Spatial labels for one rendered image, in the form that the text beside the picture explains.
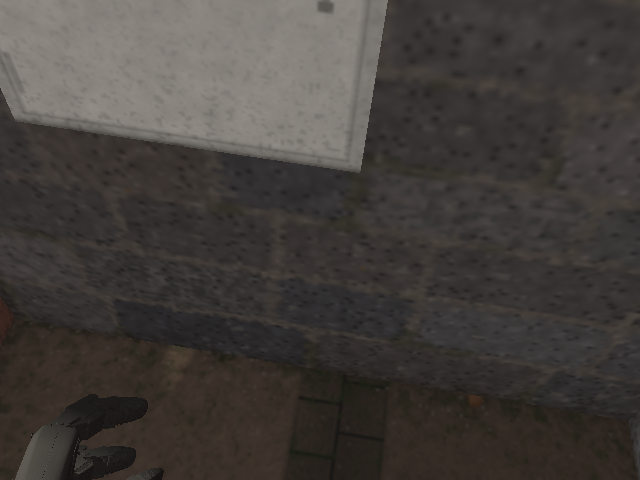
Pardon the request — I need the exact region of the robot left hand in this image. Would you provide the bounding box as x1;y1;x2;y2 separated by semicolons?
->
12;394;164;480

